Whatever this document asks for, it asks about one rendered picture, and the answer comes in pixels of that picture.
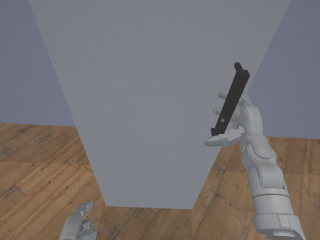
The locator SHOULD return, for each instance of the robot right forearm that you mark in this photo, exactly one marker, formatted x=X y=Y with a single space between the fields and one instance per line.
x=274 y=215

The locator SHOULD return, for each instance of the robot right hand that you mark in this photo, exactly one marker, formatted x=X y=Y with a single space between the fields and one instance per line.
x=249 y=118

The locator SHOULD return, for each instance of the handle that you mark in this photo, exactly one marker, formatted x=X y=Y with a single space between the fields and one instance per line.
x=239 y=82

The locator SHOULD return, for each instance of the robot left hand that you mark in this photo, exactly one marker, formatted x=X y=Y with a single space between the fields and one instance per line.
x=74 y=227

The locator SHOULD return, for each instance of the fridge door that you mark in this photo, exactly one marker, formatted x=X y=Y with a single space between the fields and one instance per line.
x=141 y=78

